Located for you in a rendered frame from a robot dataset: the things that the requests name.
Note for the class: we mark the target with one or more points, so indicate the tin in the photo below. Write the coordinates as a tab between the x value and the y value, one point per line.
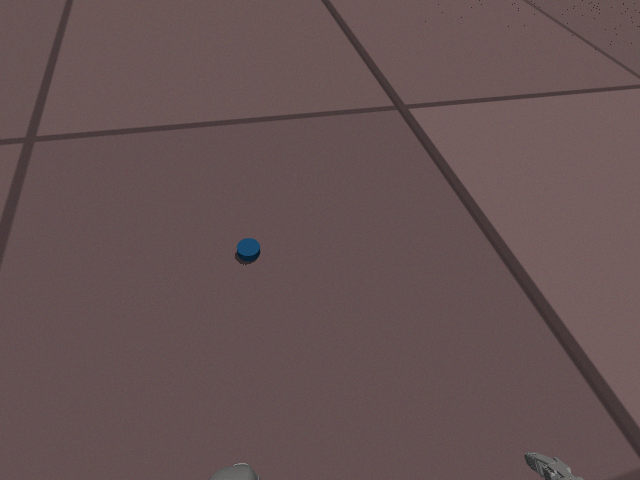
248	249

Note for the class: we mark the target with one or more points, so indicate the right robot hand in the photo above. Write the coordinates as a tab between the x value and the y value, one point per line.
548	468

